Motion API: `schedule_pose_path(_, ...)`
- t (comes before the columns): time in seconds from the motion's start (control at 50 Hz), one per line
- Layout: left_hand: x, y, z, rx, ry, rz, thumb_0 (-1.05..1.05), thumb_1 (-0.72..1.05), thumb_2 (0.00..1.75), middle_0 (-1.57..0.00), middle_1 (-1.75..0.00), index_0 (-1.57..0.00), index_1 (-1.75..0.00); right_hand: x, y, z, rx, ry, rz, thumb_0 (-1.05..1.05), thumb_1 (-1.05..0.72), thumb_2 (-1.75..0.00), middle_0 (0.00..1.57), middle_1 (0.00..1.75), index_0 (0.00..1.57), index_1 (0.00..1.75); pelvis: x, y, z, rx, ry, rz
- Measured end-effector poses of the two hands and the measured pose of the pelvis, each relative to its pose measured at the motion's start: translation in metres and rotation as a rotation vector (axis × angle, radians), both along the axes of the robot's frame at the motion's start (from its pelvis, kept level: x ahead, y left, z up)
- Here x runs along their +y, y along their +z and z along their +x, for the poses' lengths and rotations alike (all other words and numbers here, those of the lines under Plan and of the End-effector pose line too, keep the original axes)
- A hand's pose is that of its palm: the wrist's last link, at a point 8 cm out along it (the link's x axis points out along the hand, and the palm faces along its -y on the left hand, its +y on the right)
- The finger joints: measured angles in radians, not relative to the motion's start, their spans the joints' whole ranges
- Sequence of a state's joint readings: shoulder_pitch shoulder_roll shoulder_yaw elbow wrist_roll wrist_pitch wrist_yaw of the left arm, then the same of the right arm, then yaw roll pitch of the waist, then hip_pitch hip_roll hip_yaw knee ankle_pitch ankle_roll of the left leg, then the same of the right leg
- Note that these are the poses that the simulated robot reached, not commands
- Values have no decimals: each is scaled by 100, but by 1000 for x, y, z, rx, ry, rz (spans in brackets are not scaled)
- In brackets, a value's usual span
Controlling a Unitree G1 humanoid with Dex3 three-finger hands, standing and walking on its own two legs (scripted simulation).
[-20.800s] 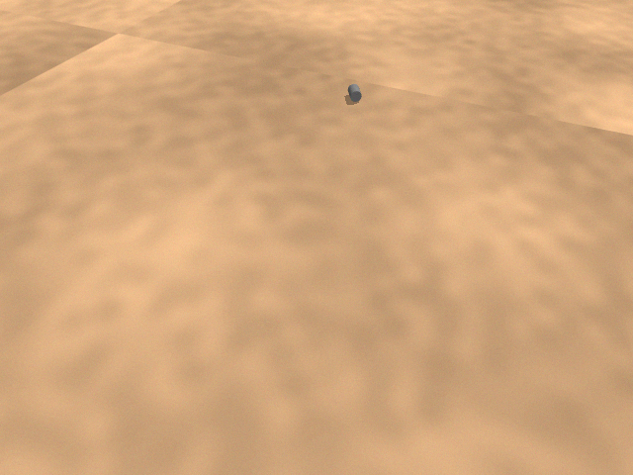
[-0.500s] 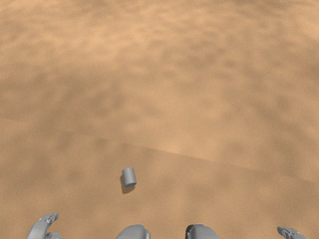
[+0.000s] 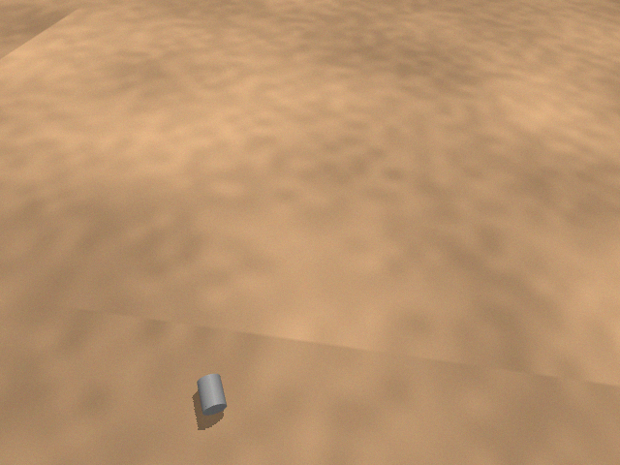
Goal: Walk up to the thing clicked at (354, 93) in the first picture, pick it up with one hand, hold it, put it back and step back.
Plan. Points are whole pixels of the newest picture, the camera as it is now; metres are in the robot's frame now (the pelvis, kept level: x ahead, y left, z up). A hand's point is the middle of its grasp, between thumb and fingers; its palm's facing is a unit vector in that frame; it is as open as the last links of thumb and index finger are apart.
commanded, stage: walk up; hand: left
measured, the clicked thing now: (211, 394) +0.47 +0.27 -0.72
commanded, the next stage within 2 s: none
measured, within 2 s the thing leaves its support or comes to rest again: neither
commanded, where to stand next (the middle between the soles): +0.08 +0.02 m, yaw +2 degrees
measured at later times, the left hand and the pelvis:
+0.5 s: hand out of the picture +0.11 +0.34 -0.16, palm faces +0.07 -0.88 -0.47, open 7.3 cm; pelvis +0.01 +0.04 -0.02, yaw +4 degrees
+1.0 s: hand out of the picture +0.00 +0.27 -0.13, palm faces +0.05 -0.92 -0.39, open 7.3 cm; pelvis +0.00 -0.01 +0.01, yaw +2 degrees
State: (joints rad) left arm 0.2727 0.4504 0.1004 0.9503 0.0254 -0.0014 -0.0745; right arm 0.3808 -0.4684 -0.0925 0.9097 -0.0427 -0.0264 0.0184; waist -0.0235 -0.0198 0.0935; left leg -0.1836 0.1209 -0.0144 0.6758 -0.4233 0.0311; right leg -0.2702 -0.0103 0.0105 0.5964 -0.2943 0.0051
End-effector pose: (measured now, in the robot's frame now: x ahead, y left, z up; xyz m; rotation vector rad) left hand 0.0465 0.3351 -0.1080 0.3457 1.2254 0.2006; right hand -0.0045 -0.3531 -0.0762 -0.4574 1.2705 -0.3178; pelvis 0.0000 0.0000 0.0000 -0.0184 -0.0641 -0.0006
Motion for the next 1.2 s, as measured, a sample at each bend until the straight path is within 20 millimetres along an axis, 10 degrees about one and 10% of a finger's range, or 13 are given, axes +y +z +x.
schedule_pose_path(0.16,-21,25,2,-73,33,56,0,91,90,-21,-30,-21,-30,14,-26,78,-75,70,119,1,-91,-90,20,30,20,30,-6,5,22,-16,29,-11)
schedule_pose_path(0.38,31,17,33,-79,49,152,0,90,90,-21,-30,-21,-30,76,-50,142,-103,137,173,0,-91,-90,20,30,20,30,29,-12,25,24,63,12)
schedule_pose_path(0.58,35,-13,45,-80,44,63,0,91,90,-21,-30,-21,-30,99,-31,135,-154,153,123,0,-91,-90,21,30,21,30,40,-12,5,21,39,18)
schedule_pose_path(0.82,-13,-19,-7,-31,6,9,0,91,90,-21,-30,-21,-30,12,-19,60,-137,73,3,0,-90,-90,21,30,21,30,-2,-18,-15,5,-3,-1)
schedule_pose_path(0.94,-29,4,-46,-3,72,13,0,91,90,-21,-30,-21,-30,1,-18,41,-37,56,46,1,-91,-90,20,30,20,30,-8,1,-9,5,19,16)
schedule_pose_path(1.2,18,9,-46,28,129,76,0,90,90,-21,-30,-21,-30,70,-37,107,-75,150,154,1,-91,-90,20,30,20,30,23,-3,11,4,74,28)
